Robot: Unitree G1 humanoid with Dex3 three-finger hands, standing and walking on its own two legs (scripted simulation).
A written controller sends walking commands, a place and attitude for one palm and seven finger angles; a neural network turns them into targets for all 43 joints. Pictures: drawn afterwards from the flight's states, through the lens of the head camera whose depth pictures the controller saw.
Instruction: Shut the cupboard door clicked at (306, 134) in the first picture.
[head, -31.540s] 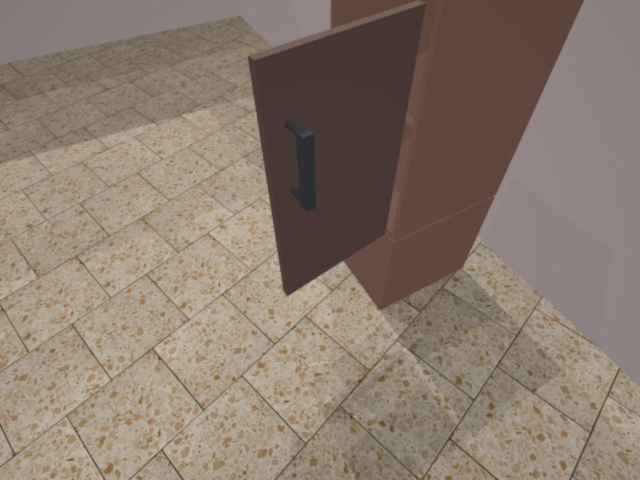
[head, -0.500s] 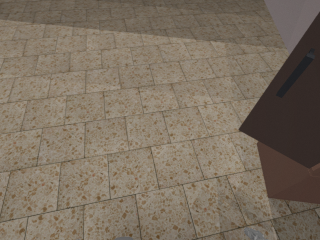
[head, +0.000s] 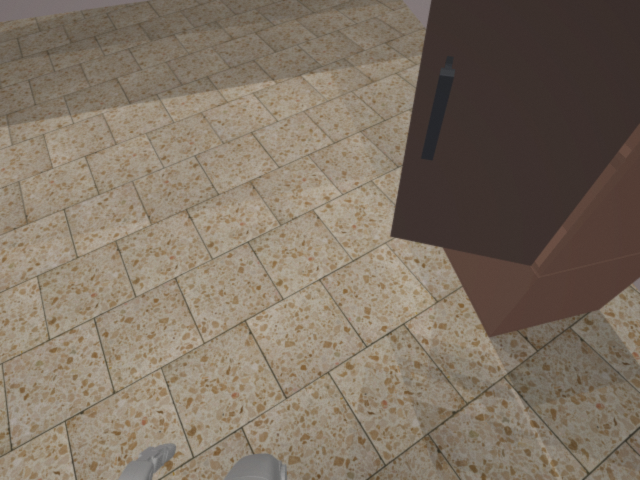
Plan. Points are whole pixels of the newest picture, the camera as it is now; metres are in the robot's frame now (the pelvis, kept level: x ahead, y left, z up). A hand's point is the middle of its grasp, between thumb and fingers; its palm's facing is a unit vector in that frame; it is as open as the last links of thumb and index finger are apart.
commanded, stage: turn to face it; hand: left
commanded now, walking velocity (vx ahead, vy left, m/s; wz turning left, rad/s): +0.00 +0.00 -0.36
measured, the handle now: (437, 110) +0.65 -0.17 +0.06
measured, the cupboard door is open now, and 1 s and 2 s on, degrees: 60 60 60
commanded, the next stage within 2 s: take the last steps up to it in 0.30 s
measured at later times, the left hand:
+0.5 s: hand (196, 459) +0.16 +0.20 -0.16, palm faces -0.17 -0.96 -0.22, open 7.4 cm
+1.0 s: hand (245, 410) +0.23 +0.14 -0.18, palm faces -0.30 -0.94 -0.14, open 7.4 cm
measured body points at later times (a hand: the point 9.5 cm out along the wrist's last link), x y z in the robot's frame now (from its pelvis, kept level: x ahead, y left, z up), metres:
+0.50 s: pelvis +0.04 +0.01 +0.00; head +0.08 +0.01 +0.45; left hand +0.17 +0.25 -0.14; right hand +0.03 -0.23 -0.15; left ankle +0.05 +0.14 -0.73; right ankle -0.01 -0.10 -0.71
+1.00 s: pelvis +0.15 -0.03 +0.00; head +0.18 -0.01 +0.45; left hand +0.25 +0.19 -0.16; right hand +0.11 -0.28 -0.13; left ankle +0.18 +0.07 -0.73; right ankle +0.05 -0.13 -0.65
